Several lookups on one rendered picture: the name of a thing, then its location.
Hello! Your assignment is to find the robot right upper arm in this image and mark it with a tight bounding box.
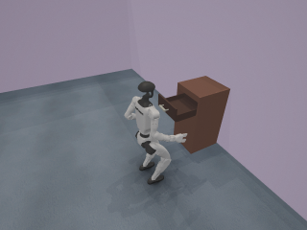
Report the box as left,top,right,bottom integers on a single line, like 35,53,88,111
149,107,160,139

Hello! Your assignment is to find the drawer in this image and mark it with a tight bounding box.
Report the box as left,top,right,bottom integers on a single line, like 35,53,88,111
158,93,198,122

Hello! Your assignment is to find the robot foot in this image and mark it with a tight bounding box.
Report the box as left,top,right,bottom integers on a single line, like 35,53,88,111
147,174,164,185
139,161,154,172

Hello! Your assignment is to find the robot right hand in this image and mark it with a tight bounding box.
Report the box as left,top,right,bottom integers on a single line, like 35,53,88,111
176,133,187,143

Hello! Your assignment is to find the cabinet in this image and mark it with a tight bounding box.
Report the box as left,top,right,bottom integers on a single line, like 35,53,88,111
174,76,230,154

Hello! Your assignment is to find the robot right forearm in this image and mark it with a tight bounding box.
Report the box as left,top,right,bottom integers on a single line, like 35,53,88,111
153,132,177,142

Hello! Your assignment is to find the left robot foot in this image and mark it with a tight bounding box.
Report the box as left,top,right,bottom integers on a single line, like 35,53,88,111
139,161,154,172

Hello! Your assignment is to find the right robot foot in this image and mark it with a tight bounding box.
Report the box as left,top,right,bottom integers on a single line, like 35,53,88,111
147,174,164,185

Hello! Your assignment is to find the robot left upper arm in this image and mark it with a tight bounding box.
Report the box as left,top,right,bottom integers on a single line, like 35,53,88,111
124,96,142,120

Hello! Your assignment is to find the handle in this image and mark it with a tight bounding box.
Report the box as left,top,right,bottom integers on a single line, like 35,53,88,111
158,104,169,112

